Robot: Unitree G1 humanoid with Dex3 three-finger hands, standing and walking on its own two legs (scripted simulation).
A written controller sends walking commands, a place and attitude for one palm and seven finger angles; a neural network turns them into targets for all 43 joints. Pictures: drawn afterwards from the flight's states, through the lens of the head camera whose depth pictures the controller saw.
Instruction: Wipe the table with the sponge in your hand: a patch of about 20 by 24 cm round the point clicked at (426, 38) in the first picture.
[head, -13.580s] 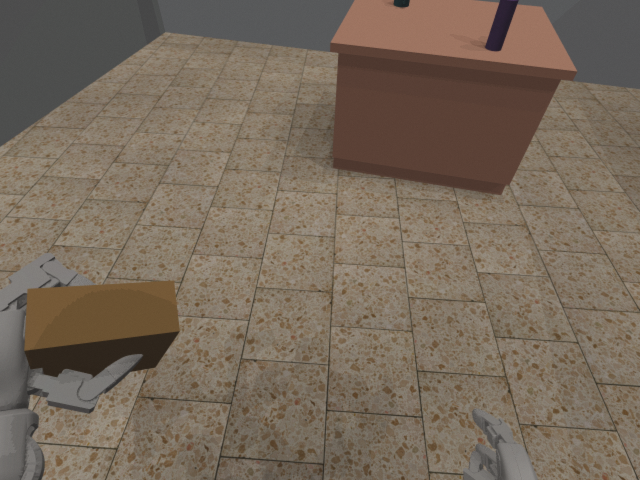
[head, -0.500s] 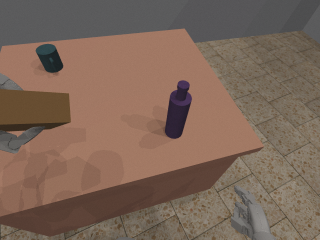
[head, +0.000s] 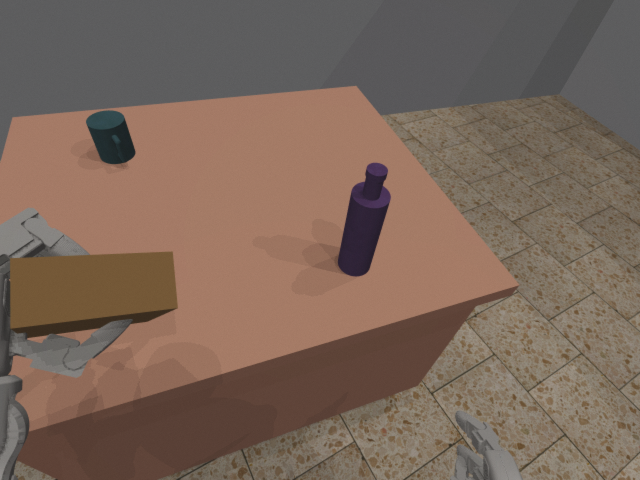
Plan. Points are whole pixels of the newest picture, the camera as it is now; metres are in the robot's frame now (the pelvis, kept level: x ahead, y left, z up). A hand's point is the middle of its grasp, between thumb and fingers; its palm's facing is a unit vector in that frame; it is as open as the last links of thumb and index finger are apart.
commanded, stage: come to a stop and stand still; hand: left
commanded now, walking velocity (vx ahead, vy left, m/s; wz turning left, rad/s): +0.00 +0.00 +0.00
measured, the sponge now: (115, 295) +0.23 +0.23 +0.16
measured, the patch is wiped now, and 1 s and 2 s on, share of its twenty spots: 0.00 0.00 0.00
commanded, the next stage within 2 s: look again from close up in 0.18 s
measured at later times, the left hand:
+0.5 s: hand (95, 273) +0.25 +0.25 +0.16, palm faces +0.40 -0.85 -0.35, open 9.0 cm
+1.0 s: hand (151, 267) +0.26 +0.21 +0.17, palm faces +0.35 -0.87 -0.36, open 9.0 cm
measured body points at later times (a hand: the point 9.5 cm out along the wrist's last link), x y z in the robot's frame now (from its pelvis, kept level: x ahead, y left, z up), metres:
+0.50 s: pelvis +0.03 +0.00 +0.01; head +0.04 +0.04 +0.45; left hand +0.22 +0.30 +0.18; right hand +0.21 -0.21 -0.05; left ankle +0.06 +0.08 -0.73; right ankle +0.07 -0.16 -0.73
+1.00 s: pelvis +0.04 -0.04 +0.01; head +0.06 -0.01 +0.45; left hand +0.24 +0.25 +0.19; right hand +0.23 -0.26 -0.06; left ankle +0.06 +0.08 -0.73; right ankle +0.07 -0.16 -0.73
